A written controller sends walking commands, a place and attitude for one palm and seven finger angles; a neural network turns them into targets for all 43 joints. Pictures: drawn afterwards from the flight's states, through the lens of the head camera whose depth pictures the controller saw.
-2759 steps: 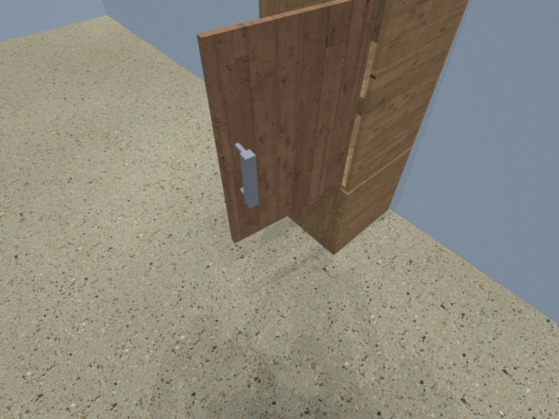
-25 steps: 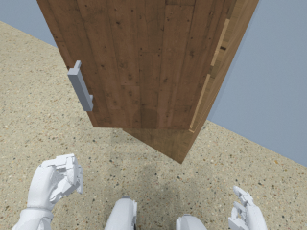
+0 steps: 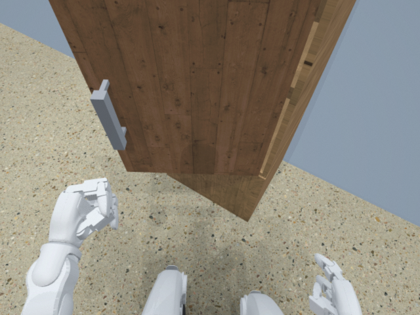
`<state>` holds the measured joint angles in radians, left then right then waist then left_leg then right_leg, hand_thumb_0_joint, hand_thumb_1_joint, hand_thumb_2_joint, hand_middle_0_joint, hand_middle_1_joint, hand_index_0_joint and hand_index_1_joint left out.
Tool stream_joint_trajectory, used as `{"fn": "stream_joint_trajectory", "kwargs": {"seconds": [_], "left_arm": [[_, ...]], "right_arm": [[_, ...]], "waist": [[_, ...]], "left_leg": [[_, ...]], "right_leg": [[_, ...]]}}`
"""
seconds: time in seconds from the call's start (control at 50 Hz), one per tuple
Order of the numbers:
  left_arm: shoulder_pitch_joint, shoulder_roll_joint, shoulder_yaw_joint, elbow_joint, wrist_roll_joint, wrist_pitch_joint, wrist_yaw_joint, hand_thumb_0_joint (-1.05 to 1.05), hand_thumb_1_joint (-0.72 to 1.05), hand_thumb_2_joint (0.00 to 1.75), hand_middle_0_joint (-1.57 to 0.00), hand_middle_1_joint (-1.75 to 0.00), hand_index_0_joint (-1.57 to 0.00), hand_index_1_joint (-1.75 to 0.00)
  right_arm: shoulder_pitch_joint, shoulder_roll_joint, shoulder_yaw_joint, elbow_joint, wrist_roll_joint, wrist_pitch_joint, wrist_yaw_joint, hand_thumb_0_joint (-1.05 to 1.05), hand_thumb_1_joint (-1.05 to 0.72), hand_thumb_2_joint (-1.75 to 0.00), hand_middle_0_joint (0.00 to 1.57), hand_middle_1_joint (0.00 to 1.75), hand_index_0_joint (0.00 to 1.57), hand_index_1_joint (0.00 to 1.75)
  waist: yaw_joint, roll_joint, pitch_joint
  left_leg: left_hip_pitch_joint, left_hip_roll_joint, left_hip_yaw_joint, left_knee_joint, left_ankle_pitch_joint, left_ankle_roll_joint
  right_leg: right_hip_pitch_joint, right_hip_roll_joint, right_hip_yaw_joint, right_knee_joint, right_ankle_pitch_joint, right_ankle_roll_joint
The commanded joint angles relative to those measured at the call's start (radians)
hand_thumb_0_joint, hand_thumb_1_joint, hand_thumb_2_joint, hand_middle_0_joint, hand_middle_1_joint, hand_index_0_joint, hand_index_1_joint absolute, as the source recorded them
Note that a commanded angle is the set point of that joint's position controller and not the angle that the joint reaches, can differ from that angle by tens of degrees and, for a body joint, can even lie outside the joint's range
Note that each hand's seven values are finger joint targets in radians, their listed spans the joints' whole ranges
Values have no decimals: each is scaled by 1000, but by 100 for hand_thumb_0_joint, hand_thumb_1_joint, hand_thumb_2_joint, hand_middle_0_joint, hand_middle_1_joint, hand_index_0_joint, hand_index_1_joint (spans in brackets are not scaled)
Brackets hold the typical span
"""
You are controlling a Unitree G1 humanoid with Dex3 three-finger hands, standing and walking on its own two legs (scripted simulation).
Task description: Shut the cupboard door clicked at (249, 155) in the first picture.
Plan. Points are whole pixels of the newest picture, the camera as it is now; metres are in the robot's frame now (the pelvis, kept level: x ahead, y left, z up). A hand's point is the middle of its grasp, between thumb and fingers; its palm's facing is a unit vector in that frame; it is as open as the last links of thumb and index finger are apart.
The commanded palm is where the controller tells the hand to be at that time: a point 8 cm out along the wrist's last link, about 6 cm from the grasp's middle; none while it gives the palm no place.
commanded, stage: bring the fist close to the handle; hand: left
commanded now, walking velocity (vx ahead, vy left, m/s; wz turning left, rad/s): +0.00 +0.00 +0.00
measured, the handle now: (113, 116) +0.50 +0.25 +0.05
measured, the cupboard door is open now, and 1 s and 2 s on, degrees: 31 31 19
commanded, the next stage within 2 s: push the door shut along its arc in 1.08 s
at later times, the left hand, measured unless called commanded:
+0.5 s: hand (120, 164) +0.37 +0.20 +0.06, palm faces +0.03 -1.00 -0.03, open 3.1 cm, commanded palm +0.36 +0.25 +0.06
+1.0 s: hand (117, 149) +0.41 +0.22 +0.06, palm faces +0.05 -1.00 -0.02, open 3.1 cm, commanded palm +0.39 +0.26 +0.06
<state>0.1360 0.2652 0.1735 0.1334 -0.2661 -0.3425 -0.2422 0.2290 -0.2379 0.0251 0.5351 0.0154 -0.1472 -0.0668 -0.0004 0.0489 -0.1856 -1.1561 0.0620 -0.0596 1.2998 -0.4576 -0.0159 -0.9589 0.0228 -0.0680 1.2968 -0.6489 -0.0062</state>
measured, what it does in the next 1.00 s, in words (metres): stands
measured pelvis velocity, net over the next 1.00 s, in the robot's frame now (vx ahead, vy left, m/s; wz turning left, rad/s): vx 0.01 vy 0.00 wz -0.03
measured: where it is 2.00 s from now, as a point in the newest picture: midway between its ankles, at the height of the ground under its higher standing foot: outside the picture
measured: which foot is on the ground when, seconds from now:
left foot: down 0.00-1.00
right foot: down 0.00-1.00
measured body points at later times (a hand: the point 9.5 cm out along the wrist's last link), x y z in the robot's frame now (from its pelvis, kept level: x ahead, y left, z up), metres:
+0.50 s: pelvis +0.00 +0.01 +0.01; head +0.08 +0.02 +0.45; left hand +0.37 +0.26 +0.06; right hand +0.13 -0.25 -0.09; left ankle +0.09 +0.13 -0.62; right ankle -0.01 -0.12 -0.62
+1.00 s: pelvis +0.01 +0.00 +0.01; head +0.10 +0.01 +0.45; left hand +0.40 +0.27 +0.06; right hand +0.08 -0.27 -0.10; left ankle +0.09 +0.13 -0.62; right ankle -0.01 -0.12 -0.62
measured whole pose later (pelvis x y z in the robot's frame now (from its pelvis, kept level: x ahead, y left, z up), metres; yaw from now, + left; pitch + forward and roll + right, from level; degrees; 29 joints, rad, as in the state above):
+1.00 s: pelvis +0.01 +0.00 +0.01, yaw -2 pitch +21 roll -3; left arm -0.41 0.36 0.37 0.78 -0.22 -0.46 -0.29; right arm 0.32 -0.26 -0.01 0.64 0.01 -0.02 -0.03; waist -0.07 0.03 -0.18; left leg -1.17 0.08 -0.01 1.24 -0.44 -0.01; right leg -1.00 0.03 -0.02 1.25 -0.61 0.00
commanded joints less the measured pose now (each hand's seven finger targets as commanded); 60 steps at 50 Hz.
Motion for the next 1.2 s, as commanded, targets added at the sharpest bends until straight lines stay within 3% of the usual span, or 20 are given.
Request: {"fn": "stream_joint_trajectory", "kwargs": {"seconds": [0.0, 0.02, 0.06, 0.22, 0.28, 0.34, 0.4, 0.44, 0.5, 0.66, 0.72, 0.78, 0.88, 0.9, 1.0, 1.02, 1.04, 1.1, 1.14, 1.18], "left_arm": [[-187, 152, 94, -145, -12, -52, 14, 0, 90, 90, -130, -150, -130, -150], [-216, 148, 94, -132, -9, -57, 18, 0, 90, 90, -130, -150, -130, -150], [-239, 147, 97, -77, -12, -61, 19, 0, 90, 90, -130, -150, -130, -150], [-454, 186, 121, 55, 7, -113, 12, 0, 90, 90, -130, -150, -130, -150], [-517, 167, 98, 91, 16, -122, 14, 0, 90, 90, -130, -150, -130, -150], [-606, 181, 106, 141, 30, -127, 26, 0, 90, 90, -130, -150, -130, -150], [-648, 239, 158, 206, 40, -131, 36, 0, 90, 90, -130, -150, -130, -150], [-677, 233, 158, 252, 41, -132, 34, 0, 90, 90, -130, -150, -130, -150], [-782, 276, 184, 330, 51, -140, 29, 0, 90, 90, -130, -150, -130, -150], [-969, 302, 191, 485, 62, -161, -15, 0, 90, 90, -130, -150, -130, -150], [-862, 320, 228, 500, 48, -159, -35, 0, 90, 90, -130, -150, -130, -150], [-839, 332, 244, 496, 40, -154, -46, 0, 90, 90, -130, -150, -130, -150], [-861, 352, 267, 434, 32, -180, -39, 0, 90, 90, -130, -150, -130, -150], [-860, 341, 254, 397, 33, -192, -39, 0, 90, 90, -130, -150, -130, -150], [-923, 311, 214, 421, 38, -203, -40, 0, 90, 90, -130, -150, -130, -150], [-902, 327, 229, 450, 40, -200, -39, 0, 90, 90, -130, -150, -130, -150], [-916, 301, 205, 442, 39, -200, -41, 0, 90, 90, -130, -150, -130, -150], [-913, 333, 233, 456, 40, -197, -41, 0, 90, 90, -130, -150, -130, -150], [-919, 302, 203, 476, 44, -188, -42, 0, 90, 90, -130, -150, -130, -150], [-912, 329, 222, 485, 49, -185, -41, 0, 90, 90, -130, -150, -130, -150]], "right_arm": [[-3, -138, -62, -130, 6, -45, -7, 0, -90, -90, 20, 30, 20, 30], [-7, -138, -63, -123, 7, -44, -6, 0, -90, -90, 20, 30, 20, 30], [0, -142, -64, -116, 7, -38, -4, 0, -90, -90, 20, 30, 20, 30], [19, -156, -72, -76, 5, -21, 0, 0, -90, -90, 20, 30, 20, 30], [27, -161, -75, -67, 4, -17, 3, 0, -90, -90, 20, 30, 20, 30], [42, -166, -79, -48, 3, -10, 3, 0, -90, -90, 20, 30, 20, 30], [61, -172, -79, -39, -1, 4, 4, 0, -90, -90, 20, 30, 20, 30], [60, -165, -76, -36, -1, 15, 8, 0, -90, -90, 20, 30, 20, 30], [78, -169, -75, -20, -1, 28, 5, 0, -90, -90, 20, 30, 20, 30], [119, -175, -80, 12, -4, 53, 11, 0, -90, -90, 20, 30, 20, 30], [126, -176, -84, -2, -3, 64, 20, 0, -90, -90, 20, 30, 20, 30], [128, -173, -87, -8, 2, 82, 24, 0, -90, -90, 20, 30, 20, 30], [126, -172, -91, -9, 2, 90, 23, 0, -90, -90, 20, 30, 20, 30], [129, -173, -92, -11, 0, 87, 22, 0, -90, -90, 20, 30, 20, 30], [127, -172, -90, 9, 0, 83, 16, 0, -90, -90, 20, 30, 20, 30], [121, -177, -91, 13, 1, 83, 14, 0, -90, -90, 20, 30, 20, 30], [117, -174, -89, 12, 1, 83, 14, 0, -90, -90, 20, 30, 20, 30], [122, -177, -88, 10, 0, 82, 11, 0, -90, -90, 20, 30, 20, 30], [114, -171, -84, 9, 1, 83, 14, 0, -90, -90, 20, 30, 20, 30], [113, -176, -85, 6, 1, 85, 16, 0, -90, -90, 20, 30, 20, 30]], "waist": [[-11, 28, -260], [-11, 38, -260], [-20, -3, -238], [-31, 32, -266], [-37, 51, -290], [-50, 34, -308], [-40, 29, -327], [-39, 19, -323], [-57, 18, -306], [-81, 40, -352], [-44, 38, -402], [-48, 6, -388], [-50, 24, -388], [-53, 55, -414], [-82, 38, -353], [-70, 45, -352], [-80, 51, -343], [-67, 47, -362], [-73, 58, -344], [-64, 47, -349]], "left_leg": [[375, -35, 10, -198, 128, 44], [389, -33, 9, -206, 127, 40], [373, -33, 12, -209, 114, 41], [404, -28, 10, -216, 114, 36], [452, -25, -1, -230, 117, 32], [467, -21, -7, -228, 121, 32], [460, -23, -7, -226, 139, 33], [445, -24, 3, -226, 142, 33], [416, -25, 6, -212, 129, 38], [432, -19, 4, -184, 164, 39], [451, -22, 12, -189, 223, 38], [408, -25, 27, -185, 225, 43], [425, -23, 25, -190, 226, 43], [452, -25, 22, -185, 246, 44], [441, -23, 13, -189, 172, 45], [450, -20, 10, -197, 167, 40], [455, -21, 8, -202, 156, 40], [455, -23, 5, -198, 164, 43], [461, -21, 5, -204, 155, 38], [450, -21, 5, -206, 150, 38]], "right_leg": [[22, 25, 32, -246, 242, -18], [8, 22, 27, -245, 242, -18], [12, 22, 33, -259, 233, -15], [-18, 20, 33, -252, 234, -19], [-41, 20, 22, -248, 233, -22], [-53, 19, 20, -248, 239, -19], [-35, 23, 22, -244, 254, -22], [-19, 20, 27, -250, 264, -19], [-30, 23, 36, -253, 256, -18], [-62, 21, 44, -241, 291, -16], [-11, 23, 44, -236, 350, -20], [21, 23, 55, -241, 379, -11], [17, 26, 55, -239, 379, -12], [11, 28, 51, -230, 389, -15], [-36, 29, 51, -251, 312, -13], [-44, 27, 49, -252, 301, -15], [-53, 25, 46, -257, 289, -14], [-40, 29, 46, -250, 293, -18], [-59, 25, 43, -255, 284, -16], [-45, 26, 45, -255, 278, -18]]}}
